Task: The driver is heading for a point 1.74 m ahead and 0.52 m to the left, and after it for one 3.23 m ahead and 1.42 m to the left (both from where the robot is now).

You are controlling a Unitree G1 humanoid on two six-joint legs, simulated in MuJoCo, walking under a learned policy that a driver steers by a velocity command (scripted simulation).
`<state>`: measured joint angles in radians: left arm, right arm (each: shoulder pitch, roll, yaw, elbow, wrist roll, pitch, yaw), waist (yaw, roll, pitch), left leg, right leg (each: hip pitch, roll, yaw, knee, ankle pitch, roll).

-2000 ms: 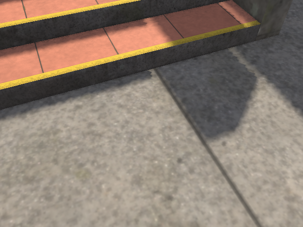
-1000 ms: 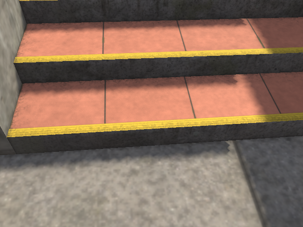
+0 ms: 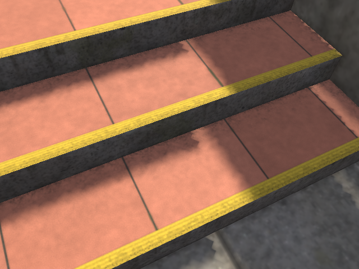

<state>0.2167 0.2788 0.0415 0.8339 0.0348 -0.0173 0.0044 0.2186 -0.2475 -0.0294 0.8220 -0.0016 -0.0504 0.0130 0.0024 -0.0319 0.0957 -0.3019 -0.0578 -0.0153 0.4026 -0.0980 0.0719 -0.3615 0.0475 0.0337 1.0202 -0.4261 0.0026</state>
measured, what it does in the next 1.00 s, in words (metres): steps on the spot, turning left: right foot, then left foot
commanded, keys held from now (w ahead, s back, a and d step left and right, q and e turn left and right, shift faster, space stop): q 0.80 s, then no key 0.02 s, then e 0.18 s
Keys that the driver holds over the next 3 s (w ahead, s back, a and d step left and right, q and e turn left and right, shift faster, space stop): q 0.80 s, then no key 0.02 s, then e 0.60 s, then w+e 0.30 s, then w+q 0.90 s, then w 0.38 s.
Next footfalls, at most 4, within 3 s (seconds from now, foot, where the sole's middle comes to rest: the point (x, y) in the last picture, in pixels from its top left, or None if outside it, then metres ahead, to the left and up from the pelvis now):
0.34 right None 0.11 -0.12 -0.78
0.84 left None -0.01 0.12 -0.78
1.42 right None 0.07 -0.11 -0.78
1.96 left None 0.24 0.13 -0.78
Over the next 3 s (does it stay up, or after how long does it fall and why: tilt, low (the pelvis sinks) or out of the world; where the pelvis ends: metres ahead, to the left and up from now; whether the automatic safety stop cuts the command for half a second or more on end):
stays up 0.73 0.13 0.13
